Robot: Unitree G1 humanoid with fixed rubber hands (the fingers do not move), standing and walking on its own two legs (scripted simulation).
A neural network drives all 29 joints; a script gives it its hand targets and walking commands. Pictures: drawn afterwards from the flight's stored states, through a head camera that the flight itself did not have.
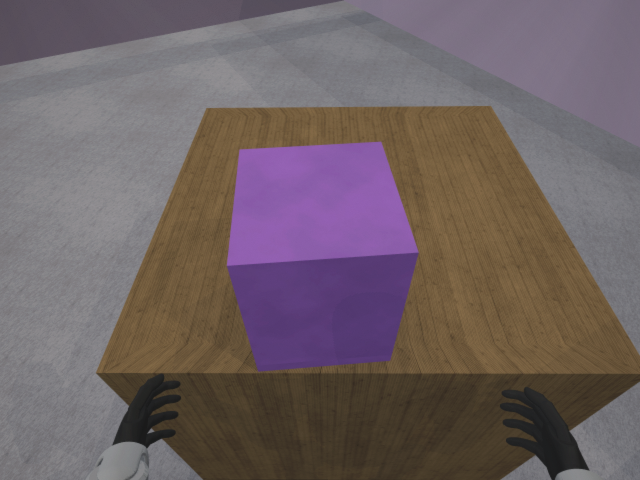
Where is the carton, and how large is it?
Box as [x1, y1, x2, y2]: [227, 142, 418, 371]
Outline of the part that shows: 381,142 239,149 227,267 258,371 380,361 390,359 418,252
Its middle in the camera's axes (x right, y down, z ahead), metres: +0.00 +0.03 +0.56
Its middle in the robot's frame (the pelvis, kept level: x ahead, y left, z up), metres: +0.39 +0.05 +0.04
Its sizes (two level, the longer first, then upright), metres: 0.210 0.200 0.250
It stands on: a pedestal, 0.70 m high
